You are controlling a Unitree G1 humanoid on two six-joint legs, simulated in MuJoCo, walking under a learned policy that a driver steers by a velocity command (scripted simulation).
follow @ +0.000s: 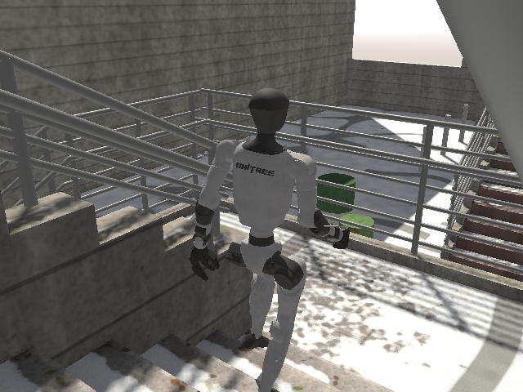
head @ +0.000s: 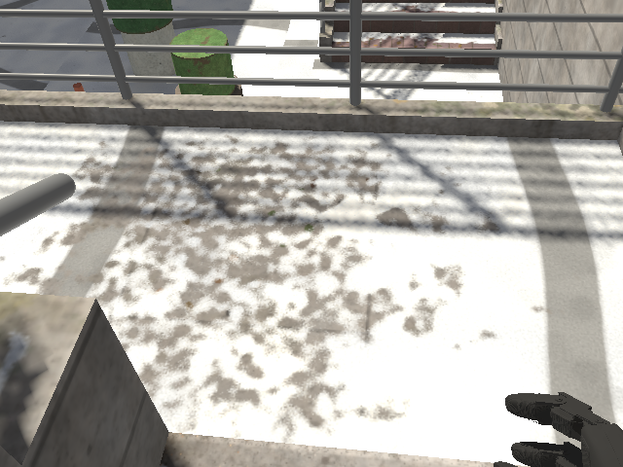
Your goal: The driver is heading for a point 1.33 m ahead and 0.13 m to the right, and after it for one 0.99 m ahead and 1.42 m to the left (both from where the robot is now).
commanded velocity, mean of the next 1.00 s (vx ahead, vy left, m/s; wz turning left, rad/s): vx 0.50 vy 0.00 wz -0.35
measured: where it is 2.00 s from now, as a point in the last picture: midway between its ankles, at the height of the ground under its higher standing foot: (396, 335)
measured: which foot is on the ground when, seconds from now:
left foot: up 0.00-0.10, down 0.12-0.74, up 0.76-1.00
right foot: down 0.00-0.12, up 0.14-0.72, down 0.74-1.00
